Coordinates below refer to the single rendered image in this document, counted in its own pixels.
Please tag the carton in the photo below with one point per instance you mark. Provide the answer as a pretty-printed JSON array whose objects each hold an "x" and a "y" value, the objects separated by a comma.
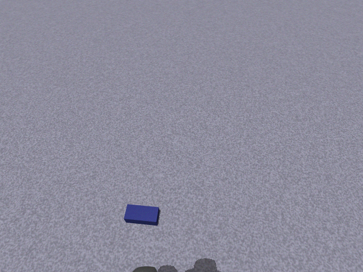
[{"x": 142, "y": 214}]

